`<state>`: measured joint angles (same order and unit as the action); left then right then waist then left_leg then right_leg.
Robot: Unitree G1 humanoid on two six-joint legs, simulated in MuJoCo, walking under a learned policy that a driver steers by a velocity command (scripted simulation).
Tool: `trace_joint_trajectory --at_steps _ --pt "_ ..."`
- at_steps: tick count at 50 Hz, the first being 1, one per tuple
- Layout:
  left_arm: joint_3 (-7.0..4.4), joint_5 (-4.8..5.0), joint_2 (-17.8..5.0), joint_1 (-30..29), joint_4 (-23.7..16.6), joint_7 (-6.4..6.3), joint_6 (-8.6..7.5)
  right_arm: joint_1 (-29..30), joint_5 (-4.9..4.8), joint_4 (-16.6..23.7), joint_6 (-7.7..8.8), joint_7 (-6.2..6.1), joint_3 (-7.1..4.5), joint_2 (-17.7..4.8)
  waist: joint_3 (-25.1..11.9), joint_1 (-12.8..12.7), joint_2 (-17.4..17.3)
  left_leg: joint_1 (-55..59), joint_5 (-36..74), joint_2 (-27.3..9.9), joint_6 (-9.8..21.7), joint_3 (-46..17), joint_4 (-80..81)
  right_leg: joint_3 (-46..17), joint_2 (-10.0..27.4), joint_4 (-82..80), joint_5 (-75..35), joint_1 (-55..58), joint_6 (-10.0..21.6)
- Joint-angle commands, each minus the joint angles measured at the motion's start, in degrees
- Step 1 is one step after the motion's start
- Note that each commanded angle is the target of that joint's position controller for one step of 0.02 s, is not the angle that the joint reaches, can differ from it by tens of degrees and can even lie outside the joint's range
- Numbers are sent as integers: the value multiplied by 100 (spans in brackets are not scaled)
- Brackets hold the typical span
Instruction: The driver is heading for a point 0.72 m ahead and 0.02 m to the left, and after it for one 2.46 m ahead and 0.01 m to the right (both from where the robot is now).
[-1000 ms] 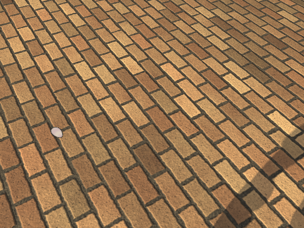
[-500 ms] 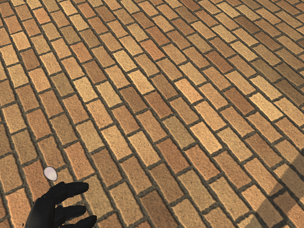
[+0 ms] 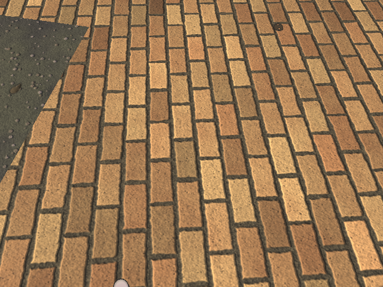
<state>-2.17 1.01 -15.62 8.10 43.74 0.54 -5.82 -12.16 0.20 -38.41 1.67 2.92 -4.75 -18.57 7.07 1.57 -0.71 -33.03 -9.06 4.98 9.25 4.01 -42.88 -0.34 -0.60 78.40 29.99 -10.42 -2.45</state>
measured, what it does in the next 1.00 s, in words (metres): walks ahead, turning left: right foot, then left foot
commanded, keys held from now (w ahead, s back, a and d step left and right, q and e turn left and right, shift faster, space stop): q+shift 0.22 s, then shift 0.74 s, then w+shift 0.04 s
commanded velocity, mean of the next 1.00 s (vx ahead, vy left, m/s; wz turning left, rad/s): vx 0.10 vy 0.00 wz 0.43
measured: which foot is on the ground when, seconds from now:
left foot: down 0.00-0.44, up 0.46-0.76, down 0.78-1.00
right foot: up 0.00-0.42, down 0.44-0.98, up 1.00-1.00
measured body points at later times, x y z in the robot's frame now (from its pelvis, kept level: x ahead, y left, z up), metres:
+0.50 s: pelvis +0.21 -0.06 +0.03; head +0.23 -0.05 +0.48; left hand +0.26 +0.26 -0.05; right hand +0.49 -0.24 -0.04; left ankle +0.14 +0.02 -0.67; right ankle +0.33 -0.15 -0.69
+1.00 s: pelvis +0.23 -0.04 +0.04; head +0.23 -0.02 +0.49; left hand +0.24 +0.25 -0.08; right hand +0.44 -0.22 -0.07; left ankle +0.16 +0.06 -0.69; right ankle +0.33 -0.15 -0.69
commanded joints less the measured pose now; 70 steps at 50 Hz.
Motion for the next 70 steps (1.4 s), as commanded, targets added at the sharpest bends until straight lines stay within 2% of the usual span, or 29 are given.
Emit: trace_joint_trajectory --at_steps 1,3,6,11,17,20,22,23,24,25,27,31,35,38,39,40,41,42,48,51,53,56,60,63,64,65,66,67,70 --pt "-149 -56 -826 42 -773 -125 -144 -363 -122 587 246 -4 -276 -942 -1672 -203 713 3444 812 -1803 1179 -4395 2514 -899 26 490 -284 -2810 173" --pt "-216 -121 -953 91 -764 -155 84 28 -10 751 220 -111 -267 -854 -1354 -456 519 2241 1956 -1438 987 -3602 2553 -950 222 -148 -492 -2131 69" --pt "-173 -236 -651 -195 -833 -185 222 -57 -78 727 80 -315 -286 -844 -1293 -390 461 1688 3538 -1040 879 -2719 2264 -774 158 -1154 -688 -1990 -196" --pt "-144 -139 -563 -698 -924 -207 332 -41 -184 830 -320 -597 -286 -853 -1628 -192 -155 2002 2455 -596 281 -2720 1891 -804 -254 -2746 -1991 -2142 -417" --pt "-179 -170 -695 -1026 -920 -114 215 -149 -17 848 -388 -602 -130 -524 -1356 199 -794 2476 1849 -858 181 -3122 1489 -796 -94 -3807 -2215 -2131 -246" --pt "-249 -171 -786 -725 -852 -47 108 113 -38 904 -383 -546 -57 -483 -1242 32 -865 2416 1917 -874 72 -3336 1165 -676 -58 -4658 -2228 -1421 52" --pt "-287 -245 -903 -516 -844 -40 53 -7 1 888 -342 -483 35 -261 -1293 -36 -276 1869 470 -381 -323 -2995 568 -1141 575 -5519 -4295 -88 429" --pt "-304 -358 -1159 -618 -944 -68 104 -576 56 807 -300 -469 69 -153 -1342 321 978 1242 -2183 380 -737 -2242 -472 -2186 1591 -5460 -6426 505 1125" --pt "-285 -366 -978 -7 -725 -70 153 -503 20 852 -295 -475 -24 -573 -1453 89 1653 577 -3292 496 -1133 -1815 -1368 -3399 2357 -5651 -6536 721 2034" --pt "-277 -216 -905 105 -716 -61 180 -353 5 790 -314 -487 -118 -893 -1544 -58 1201 373 -3110 225 -1320 -1791 -2131 -3469 2293 -5591 -5731 765 2086" --pt "-245 -113 -838 96 -728 -93 293 8 -51 633 -459 -510 -137 -815 -1409 -195 520 198 -2537 123 -1463 -1626 -2800 -2539 1713 -5554 -4487 592 1580" --pt "-163 -156 -668 -361 -736 -113 501 20 -83 557 -493 -449 85 -126 -1155 -45 950 980 -1979 -168 -1489 -858 -1266 -1308 852 -5935 -3152 -180 1175" --pt "-201 -135 -786 49 -586 -132 589 135 -92 438 -404 -422 96 -144 -1334 -337 1269 1578 -1441 -405 -1369 -693 483 -1527 1073 -5876 -2765 163 1404" --pt "-139 -57 -685 212 -479 -134 576 -162 -4 213 -353 -391 76 -178 -1237 -166 1004 2507 -203 -388 -1005 -639 2010 -1441 952 -5771 -2084 -387 1042" --pt "-104 -109 -614 295 -455 -110 515 -116 93 290 -336 -407 59 -373 -1246 -216 654 2837 142 -791 -804 -1060 1961 -1267 844 -5585 -1794 -761 737" --pt "-57 -191 -409 373 -525 -72 438 -35 151 210 -329 -410 -16 -670 -1180 -483 -396 2469 -39 -1110 -483 -1450 1829 -603 308 -5351 -1373 -844 418" --pt "-32 -259 -352 96 -512 -56 402 66 167 206 -281 -370 79 -255 -1083 -353 -595 1842 -839 -1130 -354 -1530 2087 -324 130 -5167 -1514 -369 157" --pt "-44 -265 -367 -47 -496 -48 400 140 202 205 -229 -347 161 -24 -899 -329 -525 1553 -1263 -1068 -443 -1516 2216 -351 135 -5148 -1747 -191 91" --pt "-78 -180 -377 103 -256 -114 448 -221 91 8 -41 -396 177 -97 -583 -272 -287 1463 -705 -832 -712 -1286 2032 -457 211 -5098 -2278 -131 203" --pt "-150 20 -492 -187 -307 -92 391 -925 -29 -92 -95 -434 -24 -719 -228 173 -906 1888 -4225 -1589 36 -2644 3072 318 -316 -3807 -220 -1620 210" --pt "-179 213 -547 -682 -586 -25 177 -1040 -83 -147 65 -468 -61 -820 477 305 -1084 2203 -4244 -2479 655 -3970 3688 -215 273 -2788 -250 -2999 500" --pt "-133 128 -455 -606 -541 116 -74 -925 -132 -126 238 -424 2 -496 50 235 -587 3403 -2657 -2315 455 -3241 3433 -300 634 -3224 -747 -3578 680" --pt "-77 74 -410 -247 -347 241 -88 -635 -198 2 214 -300 -58 -700 -400 -22 -736 2093 -1739 -1653 214 -1856 3319 432 162 -4392 -1738 -1048 414" --pt "-266 150 -791 1407 140 114 -4 -530 -97 31 249 -245 67 -398 -802 -919 -358 897 -741 -1325 -36 -1290 1835 585 -58 -4515 -1623 1175 524" --pt "-399 81 -1242 2548 365 43 -13 -256 -5 201 305 -248 178 -44 -1198 -1468 662 -56 -454 -849 -380 -760 -512 -688 807 -5021 -662 2275 835" --pt "-447 -84 -1779 2832 280 97 -78 -565 -178 577 465 -307 306 445 -1690 -1144 2331 -1479 -2196 -125 -604 -944 -2544 -4231 2134 -6418 1684 2950 1709" --pt "-310 -91 -1278 2186 140 143 -122 -401 -424 546 528 -321 202 -63 -1159 -933 1282 -2316 -1761 -485 -512 -1288 -3366 -4873 2391 -6845 2536 2547 1790" --pt "-234 -78 -1053 1890 67 142 -137 15 -425 600 552 -292 176 -237 -663 -842 830 -2665 -1228 -803 -393 -1141 -3469 -4150 2317 -6718 1878 2128 1673" --pt "-79 -199 -690 1357 -23 159 -53 -80 -166 459 469 -219 192 -81 -331 -314 579 -1882 -221 -1335 -490 -977 -2756 -2450 1523 -6822 415 758 1427"
Keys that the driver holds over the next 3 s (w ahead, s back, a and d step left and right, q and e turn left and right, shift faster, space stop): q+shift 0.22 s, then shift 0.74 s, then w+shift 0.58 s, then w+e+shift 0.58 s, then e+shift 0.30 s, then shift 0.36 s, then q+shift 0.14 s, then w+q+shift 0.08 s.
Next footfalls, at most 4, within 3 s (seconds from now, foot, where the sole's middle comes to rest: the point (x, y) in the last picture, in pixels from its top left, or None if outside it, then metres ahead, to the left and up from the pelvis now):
0.44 right None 0.36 -0.13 -0.73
0.78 left None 0.19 0.07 -0.73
1.28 right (229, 274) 0.45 -0.12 -0.73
1.76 left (115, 181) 0.81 0.28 -0.73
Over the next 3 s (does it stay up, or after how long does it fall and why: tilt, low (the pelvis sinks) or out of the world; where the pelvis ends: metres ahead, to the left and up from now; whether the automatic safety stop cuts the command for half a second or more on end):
stays up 1.33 0.12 0.04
